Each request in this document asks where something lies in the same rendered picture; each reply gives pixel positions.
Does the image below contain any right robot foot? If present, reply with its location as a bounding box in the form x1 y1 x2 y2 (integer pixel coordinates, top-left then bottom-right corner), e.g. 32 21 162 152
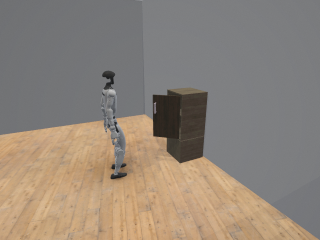
110 172 127 180

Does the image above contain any right robot shin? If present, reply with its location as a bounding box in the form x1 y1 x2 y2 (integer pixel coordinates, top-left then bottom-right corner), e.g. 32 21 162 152
114 149 126 175

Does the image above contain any cupboard door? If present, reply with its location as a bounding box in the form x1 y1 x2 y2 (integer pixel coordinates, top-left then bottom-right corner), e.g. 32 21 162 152
152 94 181 139

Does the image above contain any right robot hand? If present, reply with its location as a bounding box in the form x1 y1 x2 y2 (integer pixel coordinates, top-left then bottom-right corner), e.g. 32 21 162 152
110 130 120 145

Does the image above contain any right robot upper arm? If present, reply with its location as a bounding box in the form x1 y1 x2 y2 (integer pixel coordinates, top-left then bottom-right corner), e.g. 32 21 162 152
105 90 116 113

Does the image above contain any left robot hand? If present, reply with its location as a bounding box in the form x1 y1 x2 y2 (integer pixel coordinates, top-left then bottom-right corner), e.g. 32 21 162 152
103 121 111 133

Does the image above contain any right robot forearm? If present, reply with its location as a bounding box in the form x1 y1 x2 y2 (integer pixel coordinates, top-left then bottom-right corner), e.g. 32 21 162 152
107 109 116 132

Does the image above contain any left robot upper arm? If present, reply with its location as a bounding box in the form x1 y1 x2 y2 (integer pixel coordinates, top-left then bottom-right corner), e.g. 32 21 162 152
100 96 104 107

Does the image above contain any left robot forearm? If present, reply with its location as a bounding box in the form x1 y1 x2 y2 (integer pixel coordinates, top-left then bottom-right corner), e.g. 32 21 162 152
101 106 107 121

